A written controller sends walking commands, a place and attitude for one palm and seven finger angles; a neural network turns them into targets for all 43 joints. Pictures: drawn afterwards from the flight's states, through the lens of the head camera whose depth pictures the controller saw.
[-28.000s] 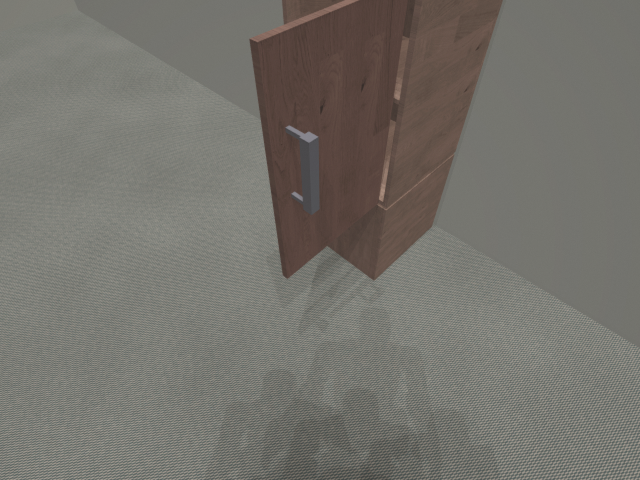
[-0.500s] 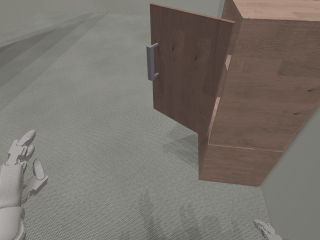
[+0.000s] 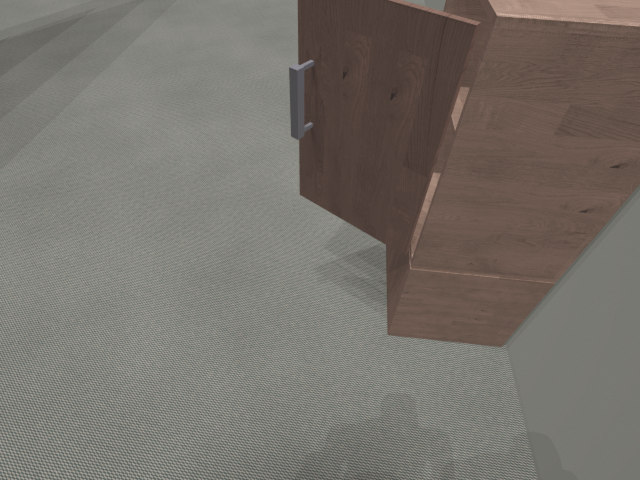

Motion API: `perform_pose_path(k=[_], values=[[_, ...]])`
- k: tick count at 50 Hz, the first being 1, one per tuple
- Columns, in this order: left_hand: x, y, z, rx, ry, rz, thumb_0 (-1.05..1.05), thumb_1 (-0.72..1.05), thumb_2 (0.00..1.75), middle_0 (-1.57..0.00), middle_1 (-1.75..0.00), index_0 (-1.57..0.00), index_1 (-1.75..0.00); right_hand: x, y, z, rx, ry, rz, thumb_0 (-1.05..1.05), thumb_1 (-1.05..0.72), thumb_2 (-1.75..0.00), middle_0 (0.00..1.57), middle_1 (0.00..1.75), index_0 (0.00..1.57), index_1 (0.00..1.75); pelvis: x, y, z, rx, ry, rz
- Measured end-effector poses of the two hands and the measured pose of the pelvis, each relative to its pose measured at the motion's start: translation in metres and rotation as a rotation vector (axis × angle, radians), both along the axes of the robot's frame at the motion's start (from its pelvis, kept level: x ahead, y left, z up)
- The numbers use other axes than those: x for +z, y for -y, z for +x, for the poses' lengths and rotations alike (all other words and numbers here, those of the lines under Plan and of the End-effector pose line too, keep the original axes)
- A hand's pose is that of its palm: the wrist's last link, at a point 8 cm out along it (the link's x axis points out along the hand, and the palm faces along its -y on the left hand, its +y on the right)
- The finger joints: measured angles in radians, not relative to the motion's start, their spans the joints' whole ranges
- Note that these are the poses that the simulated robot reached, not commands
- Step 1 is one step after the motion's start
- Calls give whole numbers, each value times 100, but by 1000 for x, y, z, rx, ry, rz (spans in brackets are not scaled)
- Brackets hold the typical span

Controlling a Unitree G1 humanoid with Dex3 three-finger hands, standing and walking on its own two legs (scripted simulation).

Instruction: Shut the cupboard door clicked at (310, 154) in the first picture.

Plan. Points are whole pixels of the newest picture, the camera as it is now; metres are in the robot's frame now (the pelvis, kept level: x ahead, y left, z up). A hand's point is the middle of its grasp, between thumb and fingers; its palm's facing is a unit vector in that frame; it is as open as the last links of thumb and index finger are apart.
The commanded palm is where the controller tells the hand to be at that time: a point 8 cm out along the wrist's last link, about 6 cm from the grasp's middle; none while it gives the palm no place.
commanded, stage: let the arm hang, fingers relaxed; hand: left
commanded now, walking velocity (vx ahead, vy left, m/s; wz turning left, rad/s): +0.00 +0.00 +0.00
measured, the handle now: (303, 100) +0.92 +0.10 +0.00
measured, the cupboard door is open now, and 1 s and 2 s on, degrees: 57 57 57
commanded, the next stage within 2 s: look to check the result in 0.54 s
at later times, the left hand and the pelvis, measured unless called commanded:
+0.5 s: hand out of the picture +0.01 +0.16 -0.17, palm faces +0.00 -0.98 -0.20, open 7.4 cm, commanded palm none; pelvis +0.01 -0.02 +0.00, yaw -1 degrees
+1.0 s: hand out of the picture +0.04 +0.16 -0.17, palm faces +0.00 -0.97 -0.24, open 7.4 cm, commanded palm none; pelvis +0.03 -0.03 +0.00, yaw -1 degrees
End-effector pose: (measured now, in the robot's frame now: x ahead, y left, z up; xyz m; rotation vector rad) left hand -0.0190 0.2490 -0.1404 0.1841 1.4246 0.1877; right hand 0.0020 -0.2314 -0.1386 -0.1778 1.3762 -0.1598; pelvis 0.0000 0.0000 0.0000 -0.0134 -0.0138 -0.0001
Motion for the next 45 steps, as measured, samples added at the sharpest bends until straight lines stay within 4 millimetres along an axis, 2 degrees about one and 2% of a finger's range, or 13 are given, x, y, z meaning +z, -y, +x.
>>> perform_pose_path(k=[6,11,20,27,36,45], values=[[10,-6,-20,14,-45,39,0,92,90,-20,-30,-20,-29,-6,3,-5,-21,-6,18,1,-91,-90,20,30,20,30,2,1,0,-7,7,7],[9,2,-20,13,-40,37,0,91,90,-20,-30,-20,-29,-7,13,0,-30,19,11,1,-91,-90,20,30,20,30,2,6,0,-12,18,9],[1,30,4,-14,14,-15,0,91,90,-20,-30,-20,-29,-1,33,8,-36,42,-22,1,-91,-90,20,30,20,30,2,18,2,-17,25,8],[-2,44,28,-33,44,-41,0,91,90,-20,-30,-20,-29,1,40,5,-42,19,-32,0,-91,-90,20,30,20,30,3,24,7,-18,23,7],[0,44,47,-44,48,-25,0,91,90,-20,-30,-20,-29,-1,37,6,-46,-21,-12,1,-91,-90,20,30,20,30,4,29,16,-19,16,8],[4,38,57,-40,47,0,0,91,90,-20,-30,-20,-29,-2,34,24,-37,-7,0,1,-91,-90,20,30,20,30,5,31,26,-20,16,10]])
